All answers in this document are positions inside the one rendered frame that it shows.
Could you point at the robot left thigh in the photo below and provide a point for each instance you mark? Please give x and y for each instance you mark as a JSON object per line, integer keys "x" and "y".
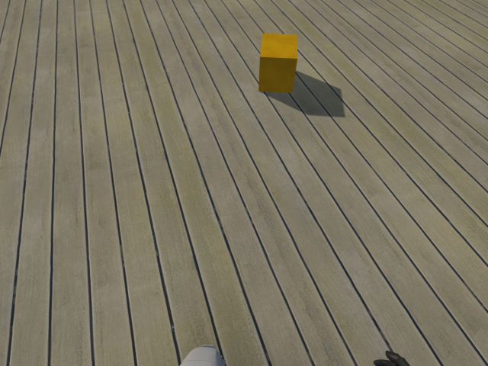
{"x": 203, "y": 356}

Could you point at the right robot hand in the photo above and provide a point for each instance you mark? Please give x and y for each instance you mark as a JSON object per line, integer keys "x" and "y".
{"x": 395, "y": 360}

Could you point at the carton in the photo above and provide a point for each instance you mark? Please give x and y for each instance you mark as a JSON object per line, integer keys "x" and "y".
{"x": 278, "y": 62}

